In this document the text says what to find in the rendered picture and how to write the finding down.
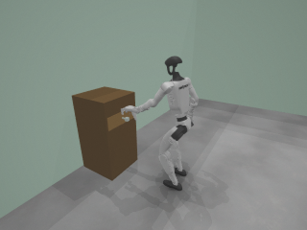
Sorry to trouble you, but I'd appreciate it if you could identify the left robot upper arm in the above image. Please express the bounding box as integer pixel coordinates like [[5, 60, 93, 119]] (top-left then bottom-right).
[[150, 81, 174, 107]]

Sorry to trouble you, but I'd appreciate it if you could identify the handle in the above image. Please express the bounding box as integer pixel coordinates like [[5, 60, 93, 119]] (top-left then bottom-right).
[[122, 117, 130, 122]]

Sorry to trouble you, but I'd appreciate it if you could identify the left robot foot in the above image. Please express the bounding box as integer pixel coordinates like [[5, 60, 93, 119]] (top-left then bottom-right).
[[163, 179, 182, 191]]

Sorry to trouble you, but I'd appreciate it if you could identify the drawer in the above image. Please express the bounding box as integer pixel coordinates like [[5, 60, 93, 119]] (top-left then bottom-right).
[[107, 111, 133, 131]]

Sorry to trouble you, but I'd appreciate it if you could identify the left robot hand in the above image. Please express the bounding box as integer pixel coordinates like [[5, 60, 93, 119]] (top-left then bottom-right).
[[121, 105, 137, 121]]

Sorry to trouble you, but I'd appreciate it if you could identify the cabinet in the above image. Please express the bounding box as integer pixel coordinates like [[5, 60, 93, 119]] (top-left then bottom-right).
[[72, 86, 138, 181]]

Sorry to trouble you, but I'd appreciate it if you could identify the left robot forearm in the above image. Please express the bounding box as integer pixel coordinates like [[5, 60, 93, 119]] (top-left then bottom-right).
[[132, 99, 154, 114]]

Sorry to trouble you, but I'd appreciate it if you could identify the humanoid robot head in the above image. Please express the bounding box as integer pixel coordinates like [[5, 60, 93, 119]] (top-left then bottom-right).
[[164, 56, 185, 81]]

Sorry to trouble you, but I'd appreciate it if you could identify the right robot upper arm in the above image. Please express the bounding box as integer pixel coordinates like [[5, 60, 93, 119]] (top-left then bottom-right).
[[185, 77, 199, 104]]

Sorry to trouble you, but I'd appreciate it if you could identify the right robot forearm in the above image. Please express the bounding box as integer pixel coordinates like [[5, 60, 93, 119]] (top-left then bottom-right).
[[187, 101, 199, 118]]

